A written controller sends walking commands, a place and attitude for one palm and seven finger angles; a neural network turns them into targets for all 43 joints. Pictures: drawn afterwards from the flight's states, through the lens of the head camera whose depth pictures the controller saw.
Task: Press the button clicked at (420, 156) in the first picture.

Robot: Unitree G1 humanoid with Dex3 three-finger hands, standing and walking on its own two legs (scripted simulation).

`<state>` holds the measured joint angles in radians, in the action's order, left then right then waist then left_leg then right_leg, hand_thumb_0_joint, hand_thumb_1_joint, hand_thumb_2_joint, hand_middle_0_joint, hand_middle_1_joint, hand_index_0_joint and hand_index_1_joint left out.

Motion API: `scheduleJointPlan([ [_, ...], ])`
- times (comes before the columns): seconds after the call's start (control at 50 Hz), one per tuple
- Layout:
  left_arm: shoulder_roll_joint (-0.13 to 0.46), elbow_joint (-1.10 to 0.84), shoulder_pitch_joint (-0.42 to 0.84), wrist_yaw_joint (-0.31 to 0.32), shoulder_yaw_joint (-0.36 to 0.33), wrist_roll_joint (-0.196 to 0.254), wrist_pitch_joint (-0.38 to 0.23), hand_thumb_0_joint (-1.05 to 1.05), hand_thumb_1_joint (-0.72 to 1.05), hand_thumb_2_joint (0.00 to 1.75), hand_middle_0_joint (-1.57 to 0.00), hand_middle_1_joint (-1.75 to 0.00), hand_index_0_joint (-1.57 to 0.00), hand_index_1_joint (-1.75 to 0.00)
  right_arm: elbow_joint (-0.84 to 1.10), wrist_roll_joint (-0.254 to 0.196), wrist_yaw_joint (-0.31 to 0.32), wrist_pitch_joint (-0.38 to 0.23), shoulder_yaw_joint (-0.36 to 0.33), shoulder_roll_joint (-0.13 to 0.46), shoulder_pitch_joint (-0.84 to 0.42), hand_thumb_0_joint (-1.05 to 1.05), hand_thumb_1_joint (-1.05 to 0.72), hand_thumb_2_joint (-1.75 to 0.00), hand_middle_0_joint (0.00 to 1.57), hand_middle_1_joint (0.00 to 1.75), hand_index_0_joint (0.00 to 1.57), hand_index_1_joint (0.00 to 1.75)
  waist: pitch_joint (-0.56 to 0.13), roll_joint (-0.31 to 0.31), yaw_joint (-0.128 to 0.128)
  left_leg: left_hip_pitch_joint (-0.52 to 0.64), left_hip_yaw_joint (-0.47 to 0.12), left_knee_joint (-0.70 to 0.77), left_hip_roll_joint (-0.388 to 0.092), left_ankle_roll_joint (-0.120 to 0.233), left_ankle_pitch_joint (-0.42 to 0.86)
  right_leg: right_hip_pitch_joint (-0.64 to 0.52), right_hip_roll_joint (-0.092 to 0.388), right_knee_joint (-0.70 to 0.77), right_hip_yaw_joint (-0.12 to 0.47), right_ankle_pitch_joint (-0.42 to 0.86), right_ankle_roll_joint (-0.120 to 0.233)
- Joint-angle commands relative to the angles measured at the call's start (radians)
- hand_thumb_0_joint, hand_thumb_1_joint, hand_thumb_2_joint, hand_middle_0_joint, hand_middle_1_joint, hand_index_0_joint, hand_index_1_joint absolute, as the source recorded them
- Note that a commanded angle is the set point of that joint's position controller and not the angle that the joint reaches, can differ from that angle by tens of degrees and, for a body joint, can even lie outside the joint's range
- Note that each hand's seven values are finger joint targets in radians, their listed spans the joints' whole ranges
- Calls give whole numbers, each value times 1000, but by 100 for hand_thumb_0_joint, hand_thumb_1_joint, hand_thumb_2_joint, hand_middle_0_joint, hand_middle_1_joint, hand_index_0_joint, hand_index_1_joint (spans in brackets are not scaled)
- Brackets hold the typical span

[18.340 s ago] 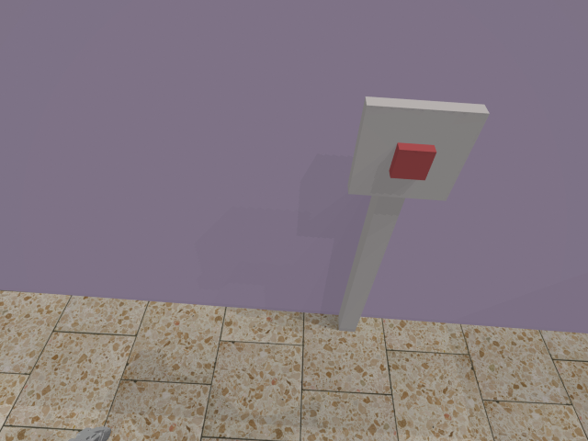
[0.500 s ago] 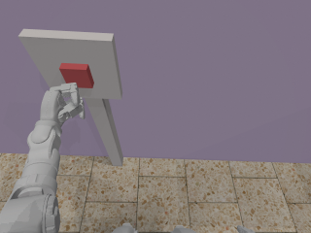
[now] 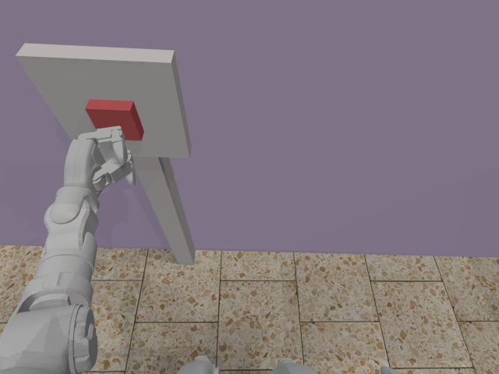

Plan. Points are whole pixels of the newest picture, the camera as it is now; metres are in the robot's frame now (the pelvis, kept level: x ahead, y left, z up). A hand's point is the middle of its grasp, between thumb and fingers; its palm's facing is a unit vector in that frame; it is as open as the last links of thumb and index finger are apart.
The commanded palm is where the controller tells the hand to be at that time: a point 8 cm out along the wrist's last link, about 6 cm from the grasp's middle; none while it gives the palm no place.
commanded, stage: press the button with the knuckle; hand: left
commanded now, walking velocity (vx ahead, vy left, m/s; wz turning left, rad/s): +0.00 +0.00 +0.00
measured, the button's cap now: (117, 119) +0.50 +0.21 +0.10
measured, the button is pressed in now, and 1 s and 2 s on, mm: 0 14 0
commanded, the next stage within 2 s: hold the button down briefly in 0.70 s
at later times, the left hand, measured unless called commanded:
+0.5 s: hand (128, 152) +0.46 +0.20 +0.07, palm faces -0.02 -1.00 -0.03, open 2.8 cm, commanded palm +0.45 +0.24 +0.07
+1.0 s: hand (127, 150) +0.46 +0.20 +0.07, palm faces -0.03 -1.00 -0.03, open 2.9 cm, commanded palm +0.47 +0.23 +0.07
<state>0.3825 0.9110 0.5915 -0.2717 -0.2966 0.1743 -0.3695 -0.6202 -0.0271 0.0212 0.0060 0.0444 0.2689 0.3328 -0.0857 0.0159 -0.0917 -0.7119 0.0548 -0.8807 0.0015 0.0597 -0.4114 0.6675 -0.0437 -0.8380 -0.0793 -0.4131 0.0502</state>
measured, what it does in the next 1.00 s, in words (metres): stands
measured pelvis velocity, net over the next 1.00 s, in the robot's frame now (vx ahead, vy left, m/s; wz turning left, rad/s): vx -0.04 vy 0.00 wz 0.02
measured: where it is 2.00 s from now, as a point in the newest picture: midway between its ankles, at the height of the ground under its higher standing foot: outside the picture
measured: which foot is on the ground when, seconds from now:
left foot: down 0.00-1.00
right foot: down 0.00-1.00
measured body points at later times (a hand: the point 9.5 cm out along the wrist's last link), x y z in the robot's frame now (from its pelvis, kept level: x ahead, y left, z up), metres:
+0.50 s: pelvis -0.01 +0.00 -0.01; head +0.08 +0.01 +0.43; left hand +0.45 +0.25 +0.07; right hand +0.03 -0.27 -0.12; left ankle +0.01 +0.08 -0.69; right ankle +0.00 -0.09 -0.69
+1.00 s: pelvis -0.04 +0.00 -0.02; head +0.07 +0.02 +0.41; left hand +0.46 +0.25 +0.07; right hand -0.01 -0.27 -0.13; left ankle +0.01 +0.08 -0.69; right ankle +0.00 -0.09 -0.69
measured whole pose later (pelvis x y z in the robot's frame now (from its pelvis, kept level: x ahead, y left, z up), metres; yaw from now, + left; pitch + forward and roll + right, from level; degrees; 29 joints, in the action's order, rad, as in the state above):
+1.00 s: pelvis -0.04 +0.00 -0.02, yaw +1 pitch +18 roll -3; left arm 0.53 1.24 0.93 -0.30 -0.31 0.12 -0.38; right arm -0.67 -0.01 0.03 -0.04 0.08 0.30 0.38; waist -0.09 0.02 -0.16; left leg -0.93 0.01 -1.01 -0.01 0.06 -0.40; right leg 0.86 -0.05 -0.94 -0.13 -0.40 0.06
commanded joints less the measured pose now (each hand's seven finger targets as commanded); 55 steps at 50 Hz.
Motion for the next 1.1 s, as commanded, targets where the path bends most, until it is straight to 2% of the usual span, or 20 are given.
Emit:
scheduleJointPlan([
  [0.0, 222, -161, 444, -4, -39, 11, -72, 0, 90, 90, -130, -150, -130, -150, 79, -3, 9, -24, -60, 157, 77, 0, -90, -90, 20, 30, 20, 30, -361, 55, -20, 268, -104, 87, -14, -28, 337, -91, 8, 81, 77, 331, -21],
  [0.1, 256, -118, 429, -8, -71, 6, -69, 0, 90, 90, -130, -150, -130, -150, 84, -1, 4, -12, -62, 162, 90, 0, -90, -90, 20, 30, 20, 30, -370, 53, -10, 245, -95, 78, -13, -26, 351, -107, 8, 75, 81, 355, -21],
  [0.14, 254, -97, 488, -8, -62, 5, -73, 0, 90, 90, -130, -150, -130, -150, 79, -1, 6, -7, -60, 160, 90, 0, -90, -90, 20, 30, 20, 30, -337, 23, -31, 208, -92, 73, -13, -18, 317, -93, 7, 81, 89, 339, -25],
  [0.18, 274, -92, 511, -9, -76, 0, -79, 0, 90, 90, -130, -150, -130, -150, 77, 0, 6, -6, -62, 162, 98, 0, -90, -90, 20, 30, 20, 30, -367, 65, -24, 215, -91, 71, -10, -21, 303, -96, 9, 77, 93, 324, -23],
  [0.2, 292, -82, 515, -8, -87, -2, -80, 0, 90, 90, -130, -150, -130, -150, 74, 0, 8, -4, -63, 166, 104, 0, -90, -90, 20, 30, 20, 30, -373, 40, -30, 215, -95, 69, -12, -20, 300, -92, 8, 76, 91, 319, -24],
  [0.28, 279, -73, 576, -11, -71, -6, -92, 0, 90, 90, -130, -150, -130, -150, 64, 3, 8, -4, -64, 167, 112, 0, -90, -90, 20, 30, 20, 30, -392, 78, -40, 249, -108, 61, -15, -25, 305, -45, 4, 69, 83, 291, -21],
  [0.34, 265, -52, 665, -9, -45, -9, -94, 0, 90, 90, -130, -150, -130, -150, 50, 3, 9, -6, -60, 167, 115, 0, -90, -90, 20, 30, 20, 30, -374, 83, -72, 230, -109, 52, -15, -18, 275, -13, 4, 73, 89, 267, -24],
  [0.4, 327, -20, 671, -7, -85, -17, -90, 0, 90, 90, -130, -150, -130, -150, 46, 5, 11, -5, -57, 175, 126, 0, -90, -90, 20, 30, 20, 30, -390, 78, -65, 201, -113, 49, -14, -19, 263, -28, 5, 68, 92, 256, -25],
  [0.44, 288, -6, 718, -11, -48, -21, -90, 0, 90, 90, -130, -150, -130, -150, 42, 6, 9, -6, -57, 172, 130, 0, -90, -90, 20, 30, 20, 30, -382, 67, -88, 204, -120, 41, -17, -16, 250, 6, 2, 66, 87, 237, -24],
  [0.48, 324, 11, 727, -5, -76, -22, -89, 0, 90, 90, -130, -150, -130, -150, 37, 7, 10, -8, -59, 180, 137, 0, -90, -90, 20, 30, 20, 30, -393, 101, -82, 205, -119, 39, -16, -19, 227, 22, 2, 70, 91, 208, -25],
  [0.56, 294, 21, 824, -1, -37, -25, -90, 0, 90, 90, -130, -150, -130, -150, 26, 9, 10, -16, -54, 182, 144, 0, -90, -90, 20, 30, 20, 30, -388, 109, -111, 209, -141, 39, -20, -20, 182, 80, 0, 65, 80, 146, -25],
  [0.58, 326, 39, 816, 4, -68, -25, -89, 0, 90, 90, -130, -150, -130, -150, 22, 11, 12, -19, -57, 189, 151, 0, -90, -90, 20, 30, 20, 30, -387, 93, -108, 207, -146, 38, -23, -20, 174, 86, -2, 66, 78, 134, -24],
  [0.64, 319, 54, 868, 11, -48, -29, -88, 0, 90, 90, -130, -150, -130, -150, 15, 12, 14, -27, -51, 193, 153, 0, -90, -90, 20, 30, 20, 30, -369, 96, -124, 184, -154, 38, -24, -17, 128, 118, 0, 66, 78, 92, -24],
  [0.66, 308, 60, 882, 12, -30, -31, -86, 0, 90, 90, -130, -150, -130, -150, 13, 10, 13, -31, -49, 192, 152, 0, -90, -90, 20, 30, 20, 30, -366, 123, -129, 186, -153, 38, -24, -18, 115, 129, 1, 66, 80, 79, -26],
  [0.78, 333, 92, 929, 15, -33, -28, -73, 0, 90, 90, -130, -150, -130, -150, 1, 11, 18, -53, -42, 205, 165, 0, -90, -90, 20, 30, 20, 30, -368, 91, -146, 146, -162, 35, -28, -14, 49, 143, 1, 65, 80, 30, -31],
  [0.84, 391, 74, 943, 15, -71, -33, -76, 0, 90, 90, -130, -150, -130, -150, 10, 14, 19, -61, -42, 209, 173, 0, -90, -90, 20, 30, 20, 30, -419, 123, -133, 131, -153, 19, -23, -11, 63, 113, 1, 57, 92, 34, -26],
  [0.92, 365, 109, 935, 11, -50, -27, -62, 0, 90, 90, -130, -150, -130, -150, 9, 10, 17, -71, -37, 210, 169, 0, -90, -90, 20, 30, 20, 30, -354, 112, -141, 94, -157, 29, -26, -13, -9, 149, 1, 65, 89, -16, -29],
  [0.94, 388, 100, 946, 13, -61, -31, -64, 0, 90, 90, -130, -150, -130, -150, 12, 11, 19, -73, -35, 213, 170, 0, -90, -90, 20, 30, 20, 30, -364, 115, -139, 88, -157, 23, -25, -10, -8, 146, 2, 60, 92, -17, -26],
  [1.02, 355, 103, 953, 16, -32, -32, -55, 0, 90, 90, -130, -150, -130, -150, 10, 12, 19, -86, -36, 216, 177, 0, -90, -90, 20, 30, 20, 30, -363, 123, -147, 115, -173, 37, -29, -14, -38, 181, 3, 56, 80, -31, -28],
  [1.08, 387, 99, 960, 18, -55, -34, -49, 0, 90, 90, -130, -150, -130, -150, 14, 14, 20, -89, -34, 217, 184, 0, -90, -90, 20, 30, 20, 30, -397, 129, -143, 104, -164, 25, -27, -13, -9, 160, 3, 52, 84, -17, -28],
])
